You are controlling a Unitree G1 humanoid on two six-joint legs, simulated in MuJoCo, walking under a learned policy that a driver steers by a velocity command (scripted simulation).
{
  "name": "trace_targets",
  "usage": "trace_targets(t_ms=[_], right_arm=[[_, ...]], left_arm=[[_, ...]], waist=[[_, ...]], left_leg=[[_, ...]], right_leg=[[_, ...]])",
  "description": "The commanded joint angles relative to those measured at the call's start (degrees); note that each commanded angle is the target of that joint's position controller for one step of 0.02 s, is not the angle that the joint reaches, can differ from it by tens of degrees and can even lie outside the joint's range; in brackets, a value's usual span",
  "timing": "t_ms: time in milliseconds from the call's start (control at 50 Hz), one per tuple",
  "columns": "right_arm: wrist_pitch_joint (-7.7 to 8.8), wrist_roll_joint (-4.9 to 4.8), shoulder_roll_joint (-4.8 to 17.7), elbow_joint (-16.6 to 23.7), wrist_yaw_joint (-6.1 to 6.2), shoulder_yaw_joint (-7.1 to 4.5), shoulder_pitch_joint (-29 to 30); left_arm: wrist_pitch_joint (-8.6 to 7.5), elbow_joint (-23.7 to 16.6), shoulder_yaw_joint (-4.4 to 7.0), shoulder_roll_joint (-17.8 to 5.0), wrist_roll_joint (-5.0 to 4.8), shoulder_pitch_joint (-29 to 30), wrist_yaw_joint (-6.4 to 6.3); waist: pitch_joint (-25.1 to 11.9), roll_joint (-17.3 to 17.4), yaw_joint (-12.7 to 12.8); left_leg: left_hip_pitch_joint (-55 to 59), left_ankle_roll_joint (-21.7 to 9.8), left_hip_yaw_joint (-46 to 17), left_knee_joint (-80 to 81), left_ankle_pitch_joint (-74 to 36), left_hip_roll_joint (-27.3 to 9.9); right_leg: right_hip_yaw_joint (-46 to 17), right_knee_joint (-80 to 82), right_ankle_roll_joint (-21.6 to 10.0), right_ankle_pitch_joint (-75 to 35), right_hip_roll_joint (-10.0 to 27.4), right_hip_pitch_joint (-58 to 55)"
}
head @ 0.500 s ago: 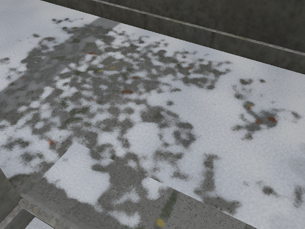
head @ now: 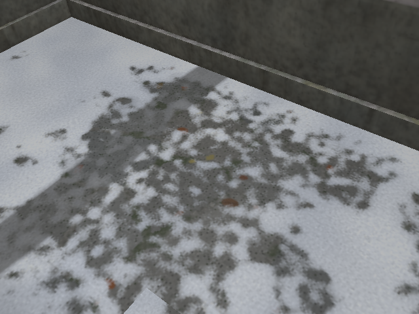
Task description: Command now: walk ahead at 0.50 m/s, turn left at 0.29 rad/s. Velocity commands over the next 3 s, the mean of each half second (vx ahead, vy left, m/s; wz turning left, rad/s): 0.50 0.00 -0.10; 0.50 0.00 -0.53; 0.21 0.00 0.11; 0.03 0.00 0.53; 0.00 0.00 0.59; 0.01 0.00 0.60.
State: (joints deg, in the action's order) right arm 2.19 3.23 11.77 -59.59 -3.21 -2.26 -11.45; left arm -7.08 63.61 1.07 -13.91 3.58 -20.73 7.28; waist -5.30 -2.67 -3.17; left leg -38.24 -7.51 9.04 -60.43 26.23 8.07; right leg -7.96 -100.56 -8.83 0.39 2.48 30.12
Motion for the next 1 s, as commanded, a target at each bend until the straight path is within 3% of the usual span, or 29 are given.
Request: trace_targets(t_ms=[20,40,60,80,120,160,180,240,320,360,380,400,420,440,460,520,540,560,620,700,760,820,860,880,900,920,940,960,1000], right_arm=[[1.25,2.76,-6.6,-5.2,-1.41,2.53,-2.3],[2.43,1.97,-5.3,-3.5,-1.36,2.23,3.5],[4.03,1.26,-5.5,-1.3,-0.71,2.41,8.9],[5.6,1.28,-5.0,0.3,-0.15,2.5,11.0],[7.27,1.85,-2.3,1.4,1.02,2.55,3.5],[7.17,0.75,1.3,2.5,1.93,1.73,-3.4],[6.95,-0.41,2.0,2.0,1.78,1.43,-8.3],[7.01,-0.68,3.2,-0.9,-0.59,0.81,-16.9],[6.89,0.02,4.8,-1.5,-0.45,-0.02,-15.6],[5.02,0.58,8.0,0.5,-0.72,-1.29,-10.5],[4.11,0.78,6.9,0.9,-0.88,-1.5,-12.3],[3.92,1.98,0.1,0.7,-0.62,0.13,-22.6],[4.24,1.86,0.2,3.8,-1.52,0.74,-18.2],[3.99,0.2,5.1,7.4,-2.02,-0.89,-4.2],[4.27,-0.53,4.9,8.8,-1.13,-1.12,-0.8],[4.51,1.5,-0.1,8.8,1.35,0.15,-0.5],[4.04,1.41,-0.9,9.7,1.69,0.34,0.4],[5.38,-5.21,8.2,13.8,4.32,-2.54,4.7],[5.5,-3.7,5.0,16.5,5.98,-2.09,9.4],[5.46,-3.61,2.5,19.7,5.19,-1.33,17.5],[5.07,-4.13,4.1,22.2,4.11,-1.47,22.1],[6.58,-4.1,5.1,24.2,2.38,-1.5,24.9],[7.38,-3.49,7.6,23.7,2.53,-2.57,19.5],[7.56,-2.64,10.1,21.6,3.19,-3.49,11.6],[7.98,-2.86,13.4,20.4,4.17,-4.37,-0.5],[7.22,-2.16,17.9,19.3,4.4,-5.51,-6.4],[6.59,-2.93,12.8,19.4,4.22,-4.51,-6.8],[6.0,-2.15,8.2,20.6,4.64,-3.53,-3.1],[4.81,-2.5,6.8,20.3,4.39,-3.04,2.4]], left_arm=[[0.36,-8.1,-2.49,6.4,-1.36,8.0,-2.79],[1.61,-9.0,-2.88,6.0,-1.51,7.2,-3.45],[1.96,-9.5,-2.89,5.6,-0.33,7.7,-4.28],[1.77,-10.9,-2.7,3.6,-0.05,9.1,-4.86],[1.21,-14.2,-1.56,-1.5,0.04,13.9,-4.2],[1.08,-16.1,-1.89,-1.1,0.3,17.4,-3.86],[1.79,-16.6,-2.19,-0.1,0.75,20.0,-3.57],[4.76,-18.7,-1.3,0.0,0.38,25.2,-3.59],[5.06,-22.3,1.22,-1.6,-1.1,29.0,-5.01],[4.01,-19.8,3.26,-4.4,-2.69,19.0,-5.28],[3.0,-17.0,4.65,-6.0,-2.73,11.6,-6.16],[2.47,-15.7,4.84,-7.4,-1.28,4.3,-6.17],[2.18,-11.4,4.61,-6.4,-0.53,-5.1,-6.06],[2.2,-9.4,5.16,-5.8,0.62,-9.6,-6.92],[1.57,-9.2,5.56,-6.6,0.19,-4.8,-7.1],[1.13,-9.1,2.52,2.9,-0.19,3.5,-6.23],[0.87,-9.7,2.23,3.5,-0.67,4.8,-5.75],[0.76,-12.4,3.34,-3.0,-6.66,7.7,-6.72],[0.61,-13.2,3.64,-6.1,-5.08,4.7,-7.9],[1.25,-12.9,3.78,-5.5,-4.58,-1.3,-8.59],[1.9,-12.5,4.18,-5.5,-5.53,-4.7,-8.93],[3.0,-13.1,4.48,-5.1,-5.04,-6.0,-9.76],[3.69,-14.7,5.23,-6.4,-4.23,-3.4,-9.77],[3.41,-16.7,5.45,-7.0,-5.64,-1.3,-9.57],[3.1,-18.5,4.39,-3.9,-4.42,0.8,-8.7],[2.31,-19.1,2.63,0.9,-4.64,-10.0,-8.35],[2.26,-18.2,2.76,-3.0,-5.93,-11.1,-8.62],[2.56,-18.7,3.95,-6.9,-5.5,-4.6,-8.54],[2.83,-21.5,5.07,-8.8,-4.04,4.7,-8.73]], waist=[[3.7,-4.4,4.2],[5.1,-3.7,7.7],[5.7,-1.8,10.5],[4.8,-1.5,10.9],[2.9,1.2,7.9],[1.0,3.0,4.8],[2.8,4.0,2.4],[8.4,8.6,0.3],[5.0,7.9,1.8],[1.6,6.8,6.4],[-3.2,4.5,7.1],[-15.7,-3.8,4.4],[-17.0,-12.8,10.0],[-8.8,-6.2,14.8],[-0.5,-2.5,11.9],[3.3,3.3,3.2],[2.7,2.4,2.3],[4.9,1.1,2.2],[5.9,2.9,2.8],[5.7,-1.1,6.2],[6.0,-0.8,8.2],[6.1,-0.4,7.8],[3.6,-3.7,4.7],[-2.3,-3.9,1.6],[-11.5,-2.1,-3.8],[-21.3,17.7,-0.4],[-21.7,20.8,-1.5],[-12.5,14.0,-2.2],[-1.5,5.6,-0.6]], left_leg=[[8.8,-11.5,-38.6,34.8,-4.8,-17.3],[4.5,-10.8,-32.8,38.0,-7.9,-17.3],[0.3,-8.5,-26.3,41.9,-9.1,-14.7],[-3.3,-6.5,-19.3,43.3,-12.5,-11.5],[-3.0,-3.7,-12.4,43.0,-25.0,-8.1],[5.8,-2.7,-10.6,43.5,-29.3,-8.9],[10.4,-3.4,-10.4,44.4,-31.2,-10.0],[29.7,-5.6,-14.5,45.8,-41.2,-17.9],[46.1,-2.4,-10.7,44.1,-65.3,-20.8],[52.7,0.6,-7.3,34.6,-76.2,-19.2],[46.2,1.5,-7.5,26.0,-71.1,-16.2],[27.7,4.5,-9.0,12.9,-47.7,-12.2],[4.1,8.4,-11.0,-3.0,-3.6,-1.4],[-5.6,5.4,-15.6,-11.9,-2.2,-3.3],[-7.4,3.6,-16.4,-15.4,-5.1,-6.1],[-0.1,2.7,-17.6,-11.0,-11.7,-12.4],[0.3,3.8,-16.6,-9.1,-11.2,-12.5],[-1.7,5.7,-13.7,-8.8,-13.7,-11.6],[-4.7,8.6,-13.2,2.7,-18.1,-13.3],[4.7,9.2,-11.9,22.0,-32.9,-9.3],[3.9,9.5,-12.9,27.9,-34.0,-8.6],[4.5,8.4,-13.5,34.9,-30.6,-7.1],[13.3,6.3,-12.4,37.2,-26.7,-5.7],[24.5,4.6,-12.2,37.0,-27.4,-6.8],[43.0,0.4,-21.2,32.6,-26.2,-16.6],[65.9,-8.9,-46.0,33.8,-22.3,-32.5],[65.3,-10.3,-58.4,39.1,-7.5,-34.9],[56.6,-7.5,-49.0,40.9,-5.6,-31.6],[39.2,-3.4,-31.7,43.1,-18.6,-25.1]], right_leg=[[-5.2,-19.9,-5.8,2.4,0.1,28.6],[-2.9,-15.2,-4.5,8.2,1.6,27.2],[-0.8,-10.7,-3.7,8.5,1.8,23.9],[1.6,-2.0,-2.1,6.7,2.1,18.9],[3.5,10.7,3.5,-2.6,3.9,11.7],[6.2,27.3,7.5,-6.1,3.7,9.7],[8.7,36.0,8.8,-5.1,3.1,8.9],[9.4,53.3,9.1,-1.6,3.9,14.2],[13.7,64.2,4.3,2.7,-0.7,6.9],[13.6,74.6,2.6,-2.1,-2.9,-2.6],[12.4,73.5,1.5,-4.3,-4.7,-18.4],[1.6,65.5,-8.2,-21.6,2.3,-47.8],[-21.6,76.7,-17.0,-13.1,12.0,-63.3],[-22.1,83.2,-11.7,-1.8,10.9,-57.0],[-18.0,84.8,-9.8,-0.1,10.7,-45.7],[-13.6,89.7,-8.3,-2.0,9.4,-27.2],[-11.9,90.3,-8.4,-3.2,8.3,-25.7],[-11.0,91.3,-7.5,-3.4,7.7,-22.2],[-9.4,91.4,-6.0,-1.9,6.6,-18.1],[-5.5,90.0,-3.2,-0.1,1.9,-12.4],[-9.0,86.8,-2.9,3.0,3.6,-17.9],[-13.8,81.2,-2.1,1.5,5.6,-25.2],[-14.0,74.3,-0.7,-12.5,4.2,-26.7],[-11.4,66.6,0.5,-16.3,0.8,-24.0],[-9.1,52.9,2.1,-8.6,-1.6,-15.0],[-2.7,33.2,6.0,27.1,-8.9,5.4],[-3.9,21.8,6.0,31.6,-4.9,13.7],[-3.0,17.9,6.9,25.5,-2.3,17.7],[1.2,21.7,8.3,17.7,1.6,15.1]])
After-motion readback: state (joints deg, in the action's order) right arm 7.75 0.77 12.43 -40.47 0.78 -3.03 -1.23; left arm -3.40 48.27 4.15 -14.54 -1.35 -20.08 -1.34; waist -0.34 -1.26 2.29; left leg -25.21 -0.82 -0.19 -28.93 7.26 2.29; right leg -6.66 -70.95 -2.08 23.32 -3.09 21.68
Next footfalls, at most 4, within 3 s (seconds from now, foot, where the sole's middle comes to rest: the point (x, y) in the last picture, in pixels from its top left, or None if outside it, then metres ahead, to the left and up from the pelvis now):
0.38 right None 0.41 -0.15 -0.69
0.90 left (225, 242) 0.77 -0.04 -0.69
1.30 right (308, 230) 0.79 -0.32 -0.69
1.68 left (225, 230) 0.82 -0.04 -0.69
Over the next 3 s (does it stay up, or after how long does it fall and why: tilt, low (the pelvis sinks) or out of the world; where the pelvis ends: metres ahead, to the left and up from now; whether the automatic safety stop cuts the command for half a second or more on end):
stays up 0.72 -0.10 0.08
